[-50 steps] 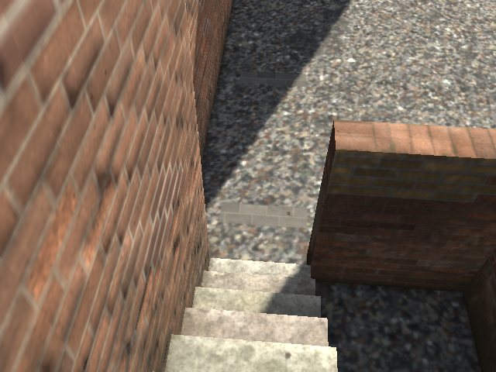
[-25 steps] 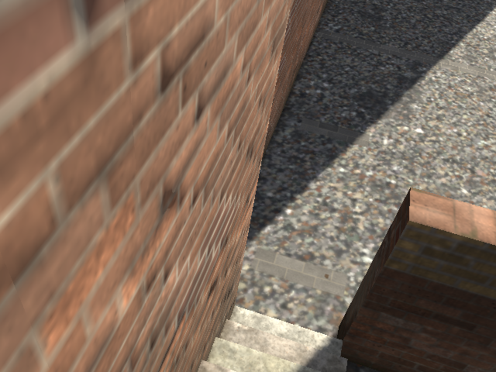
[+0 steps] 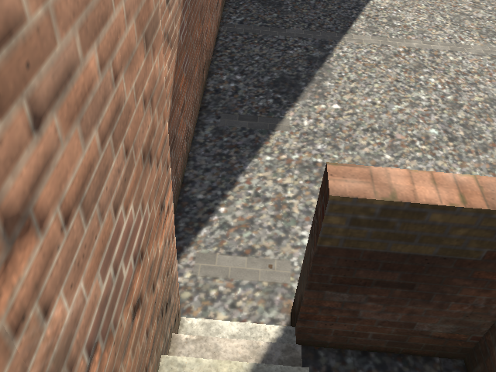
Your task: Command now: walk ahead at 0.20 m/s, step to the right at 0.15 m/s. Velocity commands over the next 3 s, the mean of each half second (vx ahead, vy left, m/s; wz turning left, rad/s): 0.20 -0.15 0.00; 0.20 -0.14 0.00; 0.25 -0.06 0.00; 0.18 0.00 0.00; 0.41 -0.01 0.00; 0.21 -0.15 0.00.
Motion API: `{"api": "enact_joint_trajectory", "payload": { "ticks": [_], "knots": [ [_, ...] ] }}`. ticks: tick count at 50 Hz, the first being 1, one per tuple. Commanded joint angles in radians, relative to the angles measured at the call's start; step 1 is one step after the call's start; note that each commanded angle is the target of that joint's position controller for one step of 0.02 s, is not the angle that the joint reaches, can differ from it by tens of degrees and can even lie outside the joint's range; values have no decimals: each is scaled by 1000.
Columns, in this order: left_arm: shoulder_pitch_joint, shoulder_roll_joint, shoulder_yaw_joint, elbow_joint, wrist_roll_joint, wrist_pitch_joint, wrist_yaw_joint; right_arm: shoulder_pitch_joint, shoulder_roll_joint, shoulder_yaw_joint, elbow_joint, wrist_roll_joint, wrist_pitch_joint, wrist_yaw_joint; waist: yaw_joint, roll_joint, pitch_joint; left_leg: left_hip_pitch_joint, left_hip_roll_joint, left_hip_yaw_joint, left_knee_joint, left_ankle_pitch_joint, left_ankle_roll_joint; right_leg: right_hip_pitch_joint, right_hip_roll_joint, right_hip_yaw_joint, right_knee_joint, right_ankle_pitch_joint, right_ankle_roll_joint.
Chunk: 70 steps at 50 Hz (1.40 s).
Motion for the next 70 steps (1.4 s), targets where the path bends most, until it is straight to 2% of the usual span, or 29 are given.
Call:
{"api": "enact_joint_trajectory", "payload": {
  "ticks": [1,2,3,4,5,8,10,13,15,16,17,18,19,20,21,22,23,26,31,35,43,58,60,61,62,65,67,69,70],
  "knots": [
    [197,67,-1,21,-31,-69,-17,105,-127,-71,-66,4,69,8,12,-292,94,-494,-123,89,175,-184,81,337,-187,365,-243,820,-138],
    [315,149,39,26,-35,-95,-1,-37,-180,-78,-112,26,60,-9,148,-343,70,-514,-129,13,193,-222,52,278,-228,572,-403,613,-190],
    [287,138,35,12,-21,-108,13,-188,-185,-77,-145,27,71,-22,157,-289,140,-541,-142,-3,223,-136,61,237,-229,571,-470,441,-192],
    [210,136,37,-1,15,-109,24,-167,-154,-70,-119,30,72,-22,99,-248,127,-469,-118,-37,234,-2,69,174,-218,515,-458,304,-207],
    [123,114,35,-23,40,-99,34,-113,-133,-67,-78,40,68,-14,26,-201,113,-291,-116,1,218,102,74,3,-181,348,-434,297,-231],
    [42,34,6,-55,15,-116,35,-37,-96,-72,-25,25,70,-12,-68,-91,44,30,-156,40,288,257,69,-225,-149,192,-336,545,-251],
    [106,60,8,-39,6,-128,37,-78,-115,-74,-32,5,76,-21,-40,-52,26,-37,-159,30,275,246,75,-116,-167,206,-273,612,-260],
    [152,97,14,-27,1,-140,44,-156,-157,-73,-55,6,69,-22,19,-65,1,-102,-143,-22,158,131,63,85,-191,260,-202,790,-289],
    [131,66,-4,-21,2,-147,42,-141,-146,-58,-58,15,53,-19,24,-84,16,48,-127,-31,-56,68,54,38,-158,238,-204,786,-258],
    [115,68,-7,-31,-10,-144,45,-83,-155,-56,-40,12,43,-18,-2,-30,25,186,-127,-28,-210,156,62,-24,-103,198,-171,726,-215],
    [142,56,-10,-29,-16,-143,52,-13,-180,-58,-7,24,33,-18,-16,111,13,360,-76,-93,-361,527,82,-105,-46,140,-115,606,-148],
    [186,83,4,-20,2,-134,53,54,-193,-57,29,25,31,-20,-7,163,20,456,-19,-185,-398,703,146,-169,-27,107,-36,456,-96],
    [210,75,4,-26,18,-121,47,-15,-207,-61,16,45,23,-20,32,238,59,315,15,-289,-402,614,244,-165,1,52,-11,297,-63],
    [186,88,6,-28,20,-114,41,-105,-155,-43,-13,45,14,-10,49,200,61,242,16,-291,-443,536,274,-107,-5,39,-23,280,-48],
    [173,85,7,-28,20,-112,33,-153,-142,-36,-27,43,10,-4,62,156,53,206,-5,-243,-447,488,260,-46,-10,43,-53,317,-45],
    [181,82,6,-25,19,-111,26,-160,-146,-36,-27,39,13,-4,67,137,67,170,-33,-189,-450,415,232,7,-13,44,-87,350,-57],
    [192,86,7,-27,27,-118,32,-163,-174,-46,-39,49,6,1,78,89,82,107,-74,-125,-469,375,197,104,-21,43,-132,424,-72],
    [183,81,0,-43,36,-133,41,-165,-171,-58,-47,53,1,9,77,29,61,119,-120,-36,-443,423,139,235,-75,82,-241,617,-119],
    [163,91,5,-68,9,-142,37,-141,-152,-55,-53,55,20,16,57,-37,34,158,-136,-10,-429,362,124,280,-108,125,-290,845,-128],
    [152,69,-1,-78,12,-161,28,-125,-172,-60,-34,59,36,12,54,-12,38,203,-135,-8,-444,395,109,265,-111,125,-320,914,-116],
    [173,86,11,-82,1,-178,15,-160,-158,-51,-36,47,47,1,67,-29,18,207,-157,13,-439,320,96,299,-121,142,-339,1059,-118],
    [204,92,19,-67,6,-175,17,-172,-159,-53,-35,45,43,-7,68,10,20,248,-144,-7,-447,433,105,254,-96,135,-332,888,-118],
    [204,105,26,-77,1,-163,21,-178,-159,-50,-49,33,38,-4,71,3,16,243,-152,3,-424,417,110,253,-84,128,-311,844,-119],
    [324,148,49,-59,6,-166,20,-287,-219,-72,-77,35,44,14,139,99,20,82,-224,49,-326,148,120,371,-153,215,-329,701,-142],
    [330,174,60,-58,7,-176,20,-345,-181,-62,-111,32,46,21,157,-4,67,-67,-206,20,-266,88,111,409,-214,298,-353,822,-175],
    [312,152,57,-60,22,-189,34,-233,-167,-61,-83,35,23,24,116,-71,41,-89,-151,-25,-189,54,105,417,-236,277,-337,934,-222],
    [264,128,48,-74,26,-189,34,-191,-172,-67,-62,31,24,26,85,-36,63,12,-159,2,-173,62,88,285,-213,257,-327,885,-233],
    [168,114,42,-97,15,-164,30,-159,-113,-50,-50,33,45,17,11,-13,89,157,-152,26,-283,152,87,125,-163,212,-298,791,-195],
    [154,116,44,-97,12,-159,32,-122,-126,-52,-35,34,48,15,-11,14,91,247,-157,25,-358,279,92,72,-101,149,-258,698,-160]
  ]
}}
